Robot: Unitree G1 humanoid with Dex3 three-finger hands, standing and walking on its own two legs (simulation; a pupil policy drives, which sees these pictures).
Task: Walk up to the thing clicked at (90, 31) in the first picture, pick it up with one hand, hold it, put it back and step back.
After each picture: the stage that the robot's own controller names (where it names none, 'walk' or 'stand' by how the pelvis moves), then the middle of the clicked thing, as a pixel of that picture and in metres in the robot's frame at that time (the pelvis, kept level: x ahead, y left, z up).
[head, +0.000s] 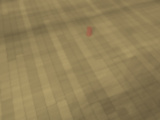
stand; (89, 31) +1.61 -0.10 -0.72
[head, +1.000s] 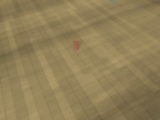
walk; (75, 45) +1.48 +0.20 -0.70
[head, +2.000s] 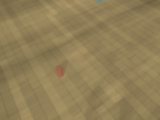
walk; (59, 71) +0.93 +0.28 -0.70
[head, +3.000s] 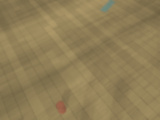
walk; (61, 107) +0.53 +0.23 -0.71
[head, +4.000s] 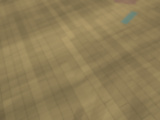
walk; out of the picture +0.40 +0.19 -0.71
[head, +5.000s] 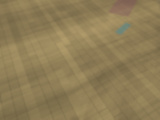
stand; out of the picture +0.37 +0.14 -0.72
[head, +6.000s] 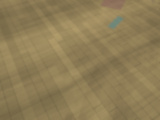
stand; out of the picture +0.35 +0.16 -0.73
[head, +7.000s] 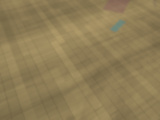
stand; out of the picture +0.35 +0.15 -0.73
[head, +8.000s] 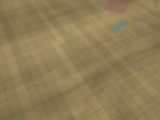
stand; out of the picture +0.35 +0.15 -0.73
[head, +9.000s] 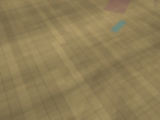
go down; out of the picture +0.35 +0.15 -0.72
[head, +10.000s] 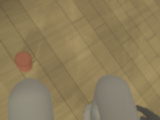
go down; (24, 62) +0.43 +0.20 -0.30
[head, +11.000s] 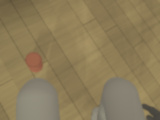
close in; (34, 63) +0.42 +0.20 -0.30
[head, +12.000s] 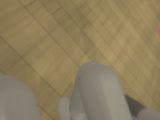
close in; out of the picture +0.41 +0.24 -0.22
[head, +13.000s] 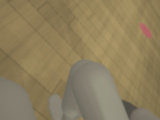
close; out of the picture +0.41 +0.25 -0.22
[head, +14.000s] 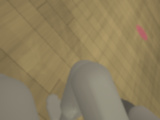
lift; out of the picture +0.38 +0.24 -0.23
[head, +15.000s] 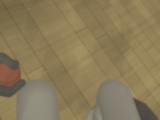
lift; (9, 78) +0.32 +0.25 -0.10
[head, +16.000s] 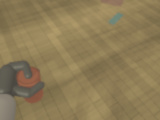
hold; (31, 85) +0.33 +0.18 +0.05
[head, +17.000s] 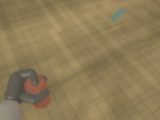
hold; (38, 92) +0.32 +0.17 +0.00
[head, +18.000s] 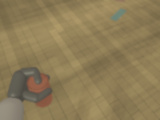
hold; (41, 90) +0.32 +0.16 +0.00
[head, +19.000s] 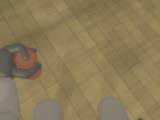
crouch; (29, 65) +0.40 +0.18 -0.08
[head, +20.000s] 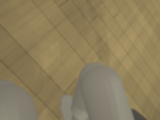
lower; out of the picture +0.41 +0.26 -0.23
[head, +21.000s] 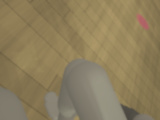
lower; out of the picture +0.43 +0.28 -0.23
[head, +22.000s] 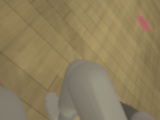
lower; out of the picture +0.43 +0.29 -0.23
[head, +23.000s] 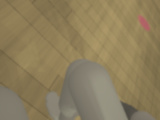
lower; out of the picture +0.43 +0.29 -0.23
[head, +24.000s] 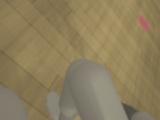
loosen; out of the picture +0.43 +0.29 -0.23
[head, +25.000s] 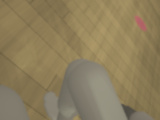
withdraw; out of the picture +0.42 +0.27 -0.23
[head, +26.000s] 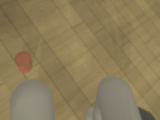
walk; (24, 63) +0.44 +0.23 -0.29
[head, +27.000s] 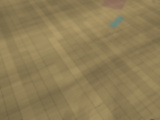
stand; out of the picture +0.38 +0.15 -0.65
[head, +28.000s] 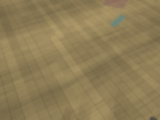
stand; out of the picture +0.40 +0.16 -0.66
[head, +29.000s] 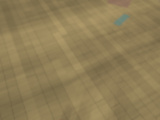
stand; out of the picture +0.40 +0.16 -0.68
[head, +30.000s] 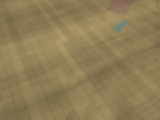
walk; out of the picture +0.41 +0.16 -0.72
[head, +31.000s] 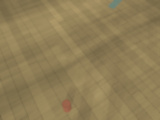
walk; (66, 106) +0.49 +0.14 -0.70
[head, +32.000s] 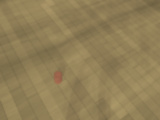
walk; (58, 77) +0.72 +0.15 -0.71
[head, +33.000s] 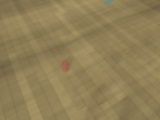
stand; (65, 66) +1.01 +0.24 -0.70
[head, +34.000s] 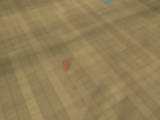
stand; (65, 65) +1.01 +0.18 -0.72
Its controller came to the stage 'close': yes
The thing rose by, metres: 0.71
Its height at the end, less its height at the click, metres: +0.00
